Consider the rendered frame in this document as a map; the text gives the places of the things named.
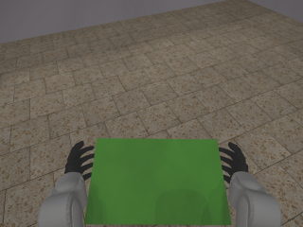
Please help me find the left robot hand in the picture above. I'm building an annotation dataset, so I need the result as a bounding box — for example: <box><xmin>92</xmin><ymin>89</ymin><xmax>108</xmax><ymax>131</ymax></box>
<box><xmin>64</xmin><ymin>141</ymin><xmax>95</xmax><ymax>181</ymax></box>

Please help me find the carton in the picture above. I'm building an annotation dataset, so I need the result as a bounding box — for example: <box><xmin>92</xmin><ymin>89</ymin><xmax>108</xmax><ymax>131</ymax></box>
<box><xmin>83</xmin><ymin>138</ymin><xmax>232</xmax><ymax>225</ymax></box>

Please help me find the left robot forearm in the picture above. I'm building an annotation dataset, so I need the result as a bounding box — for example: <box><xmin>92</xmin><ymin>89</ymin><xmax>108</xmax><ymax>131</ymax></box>
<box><xmin>37</xmin><ymin>171</ymin><xmax>88</xmax><ymax>227</ymax></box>

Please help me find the right robot hand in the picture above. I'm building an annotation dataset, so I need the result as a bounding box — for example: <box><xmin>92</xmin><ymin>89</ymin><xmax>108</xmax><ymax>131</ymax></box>
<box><xmin>219</xmin><ymin>142</ymin><xmax>249</xmax><ymax>184</ymax></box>

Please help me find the right robot forearm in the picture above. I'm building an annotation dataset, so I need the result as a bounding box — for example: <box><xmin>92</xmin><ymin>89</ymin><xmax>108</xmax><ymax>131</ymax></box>
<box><xmin>228</xmin><ymin>171</ymin><xmax>282</xmax><ymax>227</ymax></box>

